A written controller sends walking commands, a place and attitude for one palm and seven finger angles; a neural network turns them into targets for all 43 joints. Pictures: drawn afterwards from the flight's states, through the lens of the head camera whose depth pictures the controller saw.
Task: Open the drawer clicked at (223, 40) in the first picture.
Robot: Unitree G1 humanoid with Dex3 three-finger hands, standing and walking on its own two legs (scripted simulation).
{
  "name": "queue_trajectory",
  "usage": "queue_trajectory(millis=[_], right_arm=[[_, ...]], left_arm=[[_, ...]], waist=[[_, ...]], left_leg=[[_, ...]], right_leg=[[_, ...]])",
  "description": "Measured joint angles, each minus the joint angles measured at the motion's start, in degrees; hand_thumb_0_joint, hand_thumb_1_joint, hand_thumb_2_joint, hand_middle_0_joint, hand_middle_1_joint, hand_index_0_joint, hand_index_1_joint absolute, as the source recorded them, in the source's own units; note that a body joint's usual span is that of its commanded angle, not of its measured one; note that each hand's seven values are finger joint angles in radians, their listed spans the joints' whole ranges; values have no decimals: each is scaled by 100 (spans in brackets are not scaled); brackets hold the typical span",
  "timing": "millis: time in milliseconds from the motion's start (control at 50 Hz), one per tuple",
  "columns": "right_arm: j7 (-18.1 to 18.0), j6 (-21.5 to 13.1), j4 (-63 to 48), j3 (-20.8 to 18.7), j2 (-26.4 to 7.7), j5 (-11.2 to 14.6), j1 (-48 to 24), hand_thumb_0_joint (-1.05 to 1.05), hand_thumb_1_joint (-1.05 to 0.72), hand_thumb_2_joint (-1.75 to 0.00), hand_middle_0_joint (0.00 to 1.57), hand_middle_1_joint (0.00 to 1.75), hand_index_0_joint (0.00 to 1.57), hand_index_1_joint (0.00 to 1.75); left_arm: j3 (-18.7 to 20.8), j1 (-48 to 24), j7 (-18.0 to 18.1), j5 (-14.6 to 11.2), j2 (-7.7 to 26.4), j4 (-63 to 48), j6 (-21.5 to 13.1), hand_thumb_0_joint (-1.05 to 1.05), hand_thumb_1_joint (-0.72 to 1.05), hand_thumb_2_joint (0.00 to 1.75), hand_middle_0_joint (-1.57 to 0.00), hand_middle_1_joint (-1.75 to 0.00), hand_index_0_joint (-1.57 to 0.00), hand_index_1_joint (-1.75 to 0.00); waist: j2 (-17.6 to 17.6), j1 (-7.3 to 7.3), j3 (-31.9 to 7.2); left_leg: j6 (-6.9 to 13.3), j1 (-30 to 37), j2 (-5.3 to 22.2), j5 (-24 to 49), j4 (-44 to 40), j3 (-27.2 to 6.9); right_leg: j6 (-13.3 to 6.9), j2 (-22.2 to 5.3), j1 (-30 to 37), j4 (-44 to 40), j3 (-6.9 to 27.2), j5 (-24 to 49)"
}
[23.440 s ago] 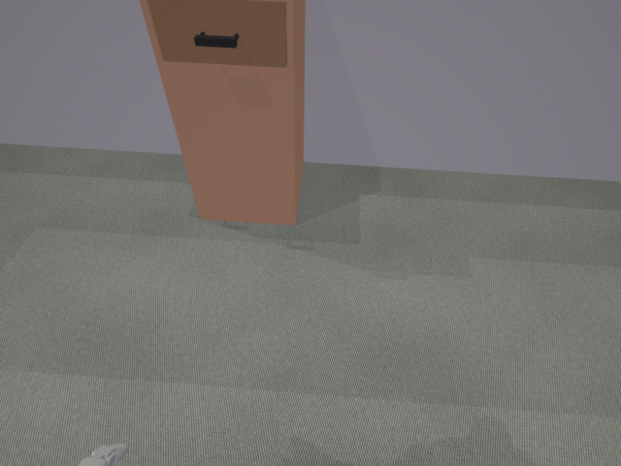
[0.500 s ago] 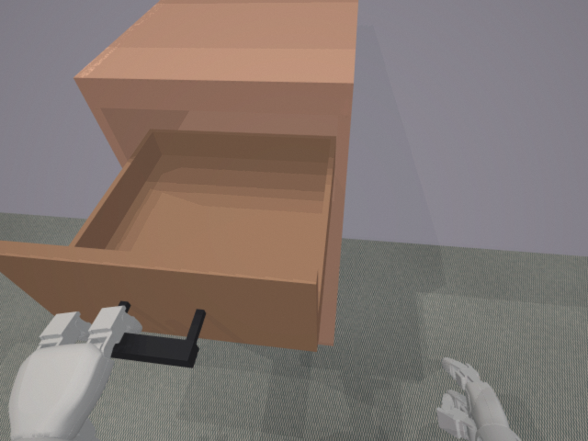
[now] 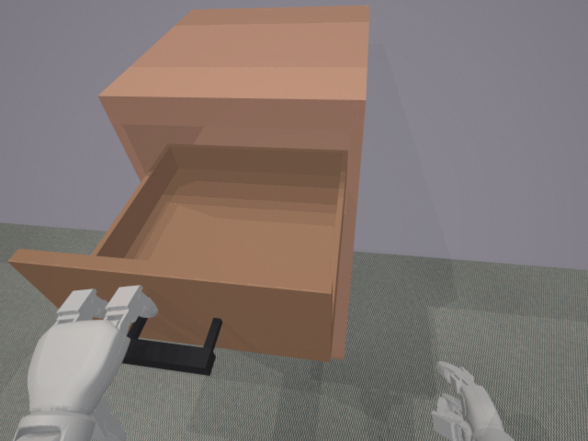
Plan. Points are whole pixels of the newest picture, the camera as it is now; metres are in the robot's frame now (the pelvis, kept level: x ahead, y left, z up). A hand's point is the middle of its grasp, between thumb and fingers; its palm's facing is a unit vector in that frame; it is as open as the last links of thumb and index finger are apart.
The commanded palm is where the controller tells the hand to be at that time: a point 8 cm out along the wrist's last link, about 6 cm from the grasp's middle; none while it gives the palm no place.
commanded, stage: lift the hand off the handle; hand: left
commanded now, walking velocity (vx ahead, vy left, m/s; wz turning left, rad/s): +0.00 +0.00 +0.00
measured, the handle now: (171, 338) +0.22 +0.19 +0.06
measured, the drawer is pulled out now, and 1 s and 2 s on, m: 0.30 0.30 0.30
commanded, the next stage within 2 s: draw the hand back to the body in 1.02 s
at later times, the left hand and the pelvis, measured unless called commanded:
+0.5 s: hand (78, 336) +0.18 +0.25 +0.15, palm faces +0.13 -0.08 -0.99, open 13.6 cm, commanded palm +0.14 +0.24 +0.21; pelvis +0.00 +0.00 +0.02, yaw +1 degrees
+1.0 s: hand (56, 298) +0.18 +0.24 +0.21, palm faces +0.16 -0.05 -0.99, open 13.8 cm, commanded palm +0.14 +0.24 +0.26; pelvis -0.01 +0.00 +0.03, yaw +2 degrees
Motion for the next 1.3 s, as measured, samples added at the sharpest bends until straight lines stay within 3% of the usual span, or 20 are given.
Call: queue_trajectory(millis=[280,760,900,1100,1300], right_arm=[[-87,58,-84,176,-31,94,-81,1,-90,-90,20,30,20,30],[-38,121,-46,271,-139,245,-172,1,-90,-90,20,30,20,30],[-11,34,-20,290,-167,300,-246,1,-90,-90,20,30,20,30],[78,-54,-68,297,-186,331,-271,1,-90,-90,20,30,20,30],[62,-156,-50,252,-190,292,-122,1,-90,-90,20,30,20,30]], left_arm=[[57,-235,-762,-303,335,-471,278,0,-49,30,-32,-120,-38,-123],[508,-762,-1695,-875,865,-1313,610,0,-49,30,-32,-120,-33,-121],[690,-1126,-2042,-1170,998,-1289,683,0,-49,30,-32,-120,-33,-120],[892,-1012,-2309,-1447,1111,-1458,516,0,-49,30,-32,-120,-32,-120],[958,-942,-2158,-1415,1133,-1431,199,0,-49,30,-32,-120,-33,-120]], waist=[[32,116,207],[182,109,419],[224,106,461],[251,69,441],[225,111,458]], left_leg=[[7,664,0,253,-589,-57],[19,1380,-68,676,-1372,-124],[3,1410,-74,766,-1462,-175],[-25,1341,-57,803,-1472,-197],[-54,1234,-19,758,-1355,-245]], right_leg=[[15,1,726,-687,-47,287],[39,-65,1471,-1465,-108,676],[24,-70,1514,-1547,-160,741],[1,-54,1445,-1545,-183,767],[-33,-15,1377,-1492,-232,743]])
